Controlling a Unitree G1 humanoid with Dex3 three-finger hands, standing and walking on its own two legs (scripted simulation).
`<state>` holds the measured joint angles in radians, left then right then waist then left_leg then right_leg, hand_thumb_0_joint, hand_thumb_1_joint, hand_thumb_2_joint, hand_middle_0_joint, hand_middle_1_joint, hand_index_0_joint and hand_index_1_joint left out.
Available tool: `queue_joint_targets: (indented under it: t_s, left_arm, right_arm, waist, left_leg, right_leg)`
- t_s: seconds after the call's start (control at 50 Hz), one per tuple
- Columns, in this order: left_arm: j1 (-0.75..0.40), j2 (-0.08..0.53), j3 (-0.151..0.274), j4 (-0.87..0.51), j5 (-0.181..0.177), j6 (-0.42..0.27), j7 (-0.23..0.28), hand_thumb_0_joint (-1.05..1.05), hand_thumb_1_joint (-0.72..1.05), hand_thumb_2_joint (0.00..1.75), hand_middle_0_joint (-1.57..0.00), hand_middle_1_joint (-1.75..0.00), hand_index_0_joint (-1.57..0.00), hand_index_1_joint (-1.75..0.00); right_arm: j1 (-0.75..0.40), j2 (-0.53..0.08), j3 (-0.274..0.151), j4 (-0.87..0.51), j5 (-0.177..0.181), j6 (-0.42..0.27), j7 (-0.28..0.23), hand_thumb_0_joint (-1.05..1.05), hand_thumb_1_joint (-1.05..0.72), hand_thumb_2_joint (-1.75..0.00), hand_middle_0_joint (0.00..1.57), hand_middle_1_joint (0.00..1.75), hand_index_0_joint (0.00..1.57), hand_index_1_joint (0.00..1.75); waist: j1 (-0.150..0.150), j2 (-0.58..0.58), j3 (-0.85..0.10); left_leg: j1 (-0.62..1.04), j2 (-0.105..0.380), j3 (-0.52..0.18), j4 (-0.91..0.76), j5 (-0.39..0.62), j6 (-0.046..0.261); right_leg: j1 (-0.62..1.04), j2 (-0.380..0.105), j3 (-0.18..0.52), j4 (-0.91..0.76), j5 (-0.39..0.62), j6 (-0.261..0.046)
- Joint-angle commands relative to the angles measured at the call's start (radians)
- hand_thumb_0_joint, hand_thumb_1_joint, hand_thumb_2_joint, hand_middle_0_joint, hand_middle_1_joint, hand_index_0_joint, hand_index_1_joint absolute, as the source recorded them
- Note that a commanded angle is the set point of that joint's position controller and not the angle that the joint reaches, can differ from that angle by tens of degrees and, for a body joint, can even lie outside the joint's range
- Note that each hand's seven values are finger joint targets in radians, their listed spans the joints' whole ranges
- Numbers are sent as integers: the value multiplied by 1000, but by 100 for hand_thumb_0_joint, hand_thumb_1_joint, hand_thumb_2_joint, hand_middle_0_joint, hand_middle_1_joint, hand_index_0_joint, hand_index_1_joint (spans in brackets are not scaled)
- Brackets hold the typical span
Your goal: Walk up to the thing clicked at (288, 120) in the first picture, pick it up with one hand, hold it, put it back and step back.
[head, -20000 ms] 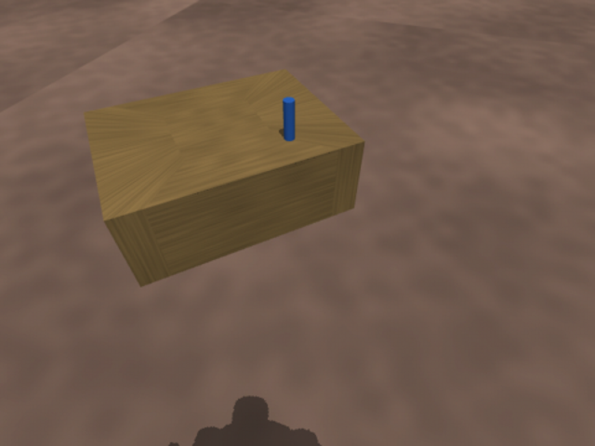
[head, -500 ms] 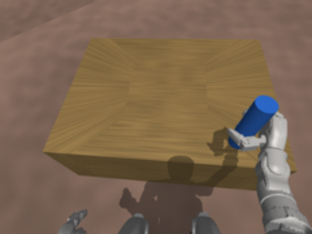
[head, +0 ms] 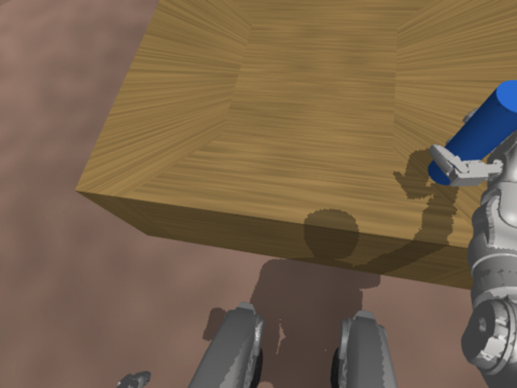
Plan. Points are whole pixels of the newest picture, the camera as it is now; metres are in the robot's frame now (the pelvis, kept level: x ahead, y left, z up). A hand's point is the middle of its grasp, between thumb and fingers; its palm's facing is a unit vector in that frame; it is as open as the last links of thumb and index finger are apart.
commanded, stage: crouch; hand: right
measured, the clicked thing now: (474, 141) +0.48 -0.22 +0.03
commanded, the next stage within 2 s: lower in 0.54 s
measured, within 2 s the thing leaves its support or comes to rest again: rests again in 1.50 s
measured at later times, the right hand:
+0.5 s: hand (456, 136) +0.54 -0.24 -0.04, palm faces +0.26 +0.96 -0.02, open 8.3 cm
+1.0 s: hand (442, 148) +0.55 -0.24 -0.10, palm faces +0.26 +0.97 -0.02, open 8.3 cm
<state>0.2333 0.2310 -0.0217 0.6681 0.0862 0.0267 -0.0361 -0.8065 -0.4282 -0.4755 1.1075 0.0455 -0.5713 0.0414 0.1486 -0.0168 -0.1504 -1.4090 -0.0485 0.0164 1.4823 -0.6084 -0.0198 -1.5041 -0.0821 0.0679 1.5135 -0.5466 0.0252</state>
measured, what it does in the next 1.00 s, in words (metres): lowers itself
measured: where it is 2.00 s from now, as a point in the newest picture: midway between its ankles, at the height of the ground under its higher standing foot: outside the picture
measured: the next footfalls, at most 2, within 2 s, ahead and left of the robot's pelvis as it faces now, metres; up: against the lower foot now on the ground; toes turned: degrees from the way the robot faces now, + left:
none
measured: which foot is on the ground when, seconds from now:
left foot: down 0.00-1.00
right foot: down 0.00-1.00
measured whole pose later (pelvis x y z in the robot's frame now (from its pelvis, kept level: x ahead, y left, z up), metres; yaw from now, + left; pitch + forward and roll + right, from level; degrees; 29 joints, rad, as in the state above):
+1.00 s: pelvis -0.01 +0.00 -0.10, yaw +3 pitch +37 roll +6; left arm 0.22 0.26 -0.05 0.63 0.09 0.07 -0.05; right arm -1.02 -0.61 -0.55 1.15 -0.01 -0.46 0.08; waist 0.20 -0.02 -0.13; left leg -1.80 -0.06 0.03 1.84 -0.70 -0.03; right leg -1.91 -0.08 0.11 1.87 -0.63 0.02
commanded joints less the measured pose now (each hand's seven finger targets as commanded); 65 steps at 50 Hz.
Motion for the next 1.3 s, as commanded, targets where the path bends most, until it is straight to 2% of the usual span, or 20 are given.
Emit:
queue_joint_targets:
  t_s: [0.0, 0.06, 0.22, 0.28, 0.32, 0.44, 0.46, 0.48, 0.56, 0.62, 0.64, 0.7, 0.8, 0.82, 0.9, 0.98, 1.08, 1.1, 1.22, 1.28]
  left_arm:
    - [146, 208, 70, -48, 3, -9, 15, 0, 88, 92, -19, -30, -19, -30]
    - [136, 200, 58, -60, -3, -7, 15, 0, 89, 92, -20, -30, -19, -30]
    - [173, 213, 52, -45, -1, 3, 17, 0, 89, 91, -19, -30, -19, -30]
    - [157, 210, 49, -58, 1, 8, 14, 0, 89, 91, -20, -30, -19, -30]
    - [159, 215, 51, -67, -2, 11, 14, 0, 89, 91, -19, -30, -19, -30]
    - [180, 223, 53, -57, -3, 19, 17, 0, 89, 92, -19, -30, -19, -30]
    - [181, 217, 45, -60, -3, 19, 15, 0, 89, 92, -19, -30, -19, -30]
    - [185, 228, 53, -53, -1, 23, 17, 0, 89, 92, -19, -30, -19, -30]
    - [194, 227, 55, -47, -1, 29, 16, 0, 90, 91, -19, -30, -19, -30]
    - [182, 227, 53, -45, -7, 31, 15, 0, 89, 91, -19, -30, -19, -30]
    - [188, 229, 55, -46, -4, 33, 14, 0, 89, 92, -20, -30, -19, -30]
    - [182, 224, 47, -51, -4, 33, 11, 0, 89, 92, -20, -30, -19, -30]
    - [194, 231, 44, -60, 3, 41, 1, 0, 89, 92, -20, -30, -19, -30]
    - [195, 228, 43, -61, 6, 42, -1, 0, 89, 92, -20, -30, -19, -30]
    - [197, 237, 46, -65, 7, 46, -3, 0, 88, 92, -20, -30, -19, -31]
    - [197, 246, 43, -55, 4, 51, 1, 0, 88, 92, -20, -30, -19, -31]
    - [194, 252, 47, -55, 1, 56, 6, 0, 89, 92, -19, -30, -19, -30]
    - [190, 251, 45, -53, -1, 57, 8, 0, 89, 91, -20, -30, -19, -30]
    - [209, 251, 37, -44, 3, 63, 9, 0, 89, 92, -19, -29, -19, -30]
    - [196, 259, 34, -48, -2, 62, 11, 0, 89, 91, -20, -30, -19, -30]
  right_arm:
    - [-502, -274, 1, -211, -5, -78, 2, 0, -28, -136, 136, 148, 140, 148]
    - [-521, -257, 25, -168, -9, -51, 12, 0, -25, -137, 135, 150, 139, 150]
    - [-548, -377, -56, -115, -9, -17, 9, 0, -28, -142, 139, 154, 144, 154]
    - [-583, -378, -36, -143, -19, -21, 18, 0, -27, -138, 136, 150, 140, 150]
    - [-584, -408, -56, -155, -25, -17, 17, 0, -29, -138, 136, 150, 140, 150]
    - [-629, -406, -45, -204, -22, 9, 22, 0, -29, -141, 138, 153, 142, 153]
    - [-599, -358, -24, -174, -19, 18, 25, 0, -31, -141, 138, 153, 142, 153]
    - [-615, -433, -65, -217, -23, 16, 18, 0, -31, -142, 139, 154, 143, 154]
    - [-648, -395, -37, -237, -22, 30, 17, 0, -31, -143, 140, 155, 144, 155]
    - [-623, -386, -32, -198, -22, 42, 16, 0, -31, -144, 140, 155, 144, 155]
    - [-637, -422, -50, -221, -28, 38, 10, 0, -34, -144, 141, 156, 145, 156]
    - [-557, -356, -30, -104, -25, 50, 15, 0, -34, -147, 144, 160, 148, 160]
    - [-587, -452, -94, -138, -31, 29, 22, 0, -31, -147, 143, 159, 147, 159]
    - [-604, -421, -66, -149, -33, 23, 29, 0, -33, -146, 143, 158, 147, 158]
    - [-658, -454, -76, -215, -37, 17, 37, 0, -39, -145, 143, 156, 146, 156]
    - [-701, -495, -90, -231, -39, 26, 38, 0, -39, -143, 141, 154, 145, 154]
    - [-705, -474, -69, -200, -42, 54, 36, 0, -37, -146, 144, 159, 148, 159]
    - [-739, -515, -86, -243, -47, 52, 35, 0, -37, -146, 143, 158, 147, 158]
    - [-708, -515, -91, -198, -45, 75, 43, 0, -34, -148, 145, 161, 149, 161]
    - [-669, -497, -86, -137, -43, 90, 52, 0, -34, -146, 144, 159, 148, 159]
  waist:
    - [23, -215, -647]
    - [38, -195, -645]
    - [39, -155, -630]
    - [35, -198, -648]
    - [31, -195, -672]
    - [51, -225, -720]
    - [54, -229, -725]
    - [36, -248, -721]
    - [52, -260, -731]
    - [56, -259, -645]
    - [44, -268, -663]
    - [62, -202, -601]
    - [51, -215, -649]
    - [61, -229, -653]
    - [59, -263, -762]
    - [55, -291, -746]
    - [65, -268, -730]
    - [59, -292, -723]
    - [70, -259, -718]
    - [78, -225, -666]
  left_leg:
    - [104, -8, 35, -143, 240, 53]
    - [99, -8, 40, -145, 207, 50]
    - [113, -10, 28, -95, 286, 39]
    - [87, -9, 24, -68, 249, 44]
    - [82, -11, 27, -64, 231, 44]
    - [62, -14, 35, -38, 262, 42]
    - [49, -14, 43, -24, 285, 43]
    - [32, -15, 41, -18, 277, 45]
    - [7, -16, 47, -7, 287, 46]
    - [-58, -14, 55, 8, 220, 52]
    - [-55, -15, 52, 13, 224, 53]
    - [-89, -16, 62, 41, 227, 49]
    - [-98, -15, 54, 95, 275, 46]
    - [-103, -14, 54, 110, 276, 49]
    - [-96, -13, 53, 139, 274, 44]
    - [-148, -11, 57, 170, 236, 48]
    - [-170, -15, 59, 181, 182, 48]
    - [-189, -11, 60, 192, 164, 51]
    - [-189, -13, 63, 230, 232, 45]
    - [-202, -15, 68, 236, 195, 43]
  right_leg:
    - [543, 23, 26, -134, 250, -42]
    - [495, 26, 28, -121, 181, -43]
    - [343, 25, 8, -19, 223, -59]
    - [309, 27, 5, -17, 183, -56]
    - [320, 26, 7, -11, 170, -57]
    - [358, 19, 15, 25, 220, -54]
    - [377, 19, 19, 28, 258, -50]
    - [378, 16, 19, 35, 262, -51]
    - [397, 13, 23, 54, 283, -48]
    - [354, 14, 29, 38, 213, -43]
    - [350, 13, 27, 42, 217, -45]
    - [285, 12, 35, 76, 214, -50]
    - [246, 13, 26, 144, 269, -54]
    - [238, 13, 26, 150, 272, -52]
    - [265, 13, 23, 187, 272, -50]
    - [234, 15, 26, 202, 236, -46]
    - [176, 14, 17, 223, 151, -48]
    - [161, 17, 16, 221, 129, -46]
    - [125, 12, 12, 284, 197, -50]
    - [58, 14, 15, 293, 143, -54]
